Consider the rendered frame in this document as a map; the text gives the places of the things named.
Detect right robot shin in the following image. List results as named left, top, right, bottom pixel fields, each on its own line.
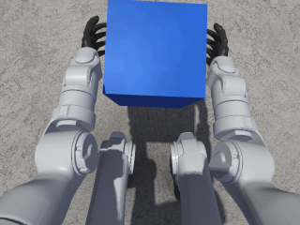
left=175, top=132, right=208, bottom=192

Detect robot right upper arm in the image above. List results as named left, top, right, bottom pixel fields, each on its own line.
left=208, top=139, right=300, bottom=225

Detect left robot hand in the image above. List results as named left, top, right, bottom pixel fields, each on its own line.
left=81, top=15, right=107, bottom=57

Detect robot left upper arm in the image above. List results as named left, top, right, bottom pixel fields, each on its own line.
left=0, top=129, right=100, bottom=225

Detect right robot hand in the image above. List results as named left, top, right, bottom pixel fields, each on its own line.
left=206, top=22, right=229, bottom=67

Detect left robot forearm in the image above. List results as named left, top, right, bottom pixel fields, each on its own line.
left=35, top=47, right=103, bottom=166

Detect robot shin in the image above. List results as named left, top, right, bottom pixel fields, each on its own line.
left=99, top=131, right=128, bottom=156
left=175, top=132, right=208, bottom=192

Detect right robot forearm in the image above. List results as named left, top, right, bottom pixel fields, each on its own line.
left=205, top=55, right=275, bottom=169

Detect left robot shin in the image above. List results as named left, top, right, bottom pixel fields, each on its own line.
left=99, top=131, right=128, bottom=156

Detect carton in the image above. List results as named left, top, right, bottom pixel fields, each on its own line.
left=102, top=0, right=208, bottom=109

